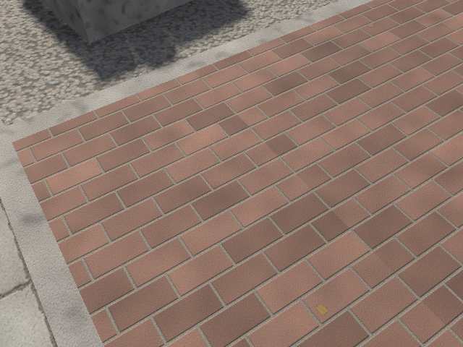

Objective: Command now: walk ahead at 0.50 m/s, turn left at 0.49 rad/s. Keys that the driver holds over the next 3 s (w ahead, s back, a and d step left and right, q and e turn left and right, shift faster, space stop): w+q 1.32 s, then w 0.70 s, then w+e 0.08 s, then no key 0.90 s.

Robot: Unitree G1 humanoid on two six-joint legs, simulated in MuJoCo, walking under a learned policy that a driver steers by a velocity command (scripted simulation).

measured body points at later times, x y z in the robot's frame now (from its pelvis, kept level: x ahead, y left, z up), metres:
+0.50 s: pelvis +0.27 +0.07 +0.00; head +0.30 +0.10 +0.45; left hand +0.39 +0.38 -0.09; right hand +0.42 -0.18 -0.10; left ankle +0.24 +0.14 -0.75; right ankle +0.45 -0.08 -0.68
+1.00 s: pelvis +0.54 +0.11 +0.00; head +0.57 +0.13 +0.45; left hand +0.42 +0.37 -0.12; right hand +0.84 -0.02 -0.09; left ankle +0.54 +0.31 -0.67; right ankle +0.57 +0.00 -0.75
